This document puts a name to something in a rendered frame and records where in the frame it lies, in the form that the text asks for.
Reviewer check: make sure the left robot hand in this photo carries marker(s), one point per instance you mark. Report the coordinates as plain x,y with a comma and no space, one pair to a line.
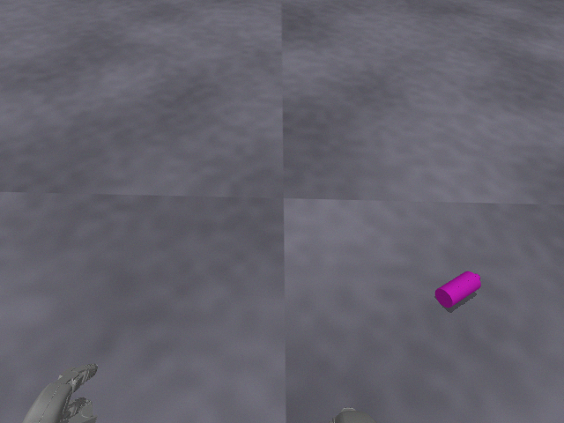
53,405

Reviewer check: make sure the bottle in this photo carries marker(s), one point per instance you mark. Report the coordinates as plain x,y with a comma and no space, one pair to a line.
457,289

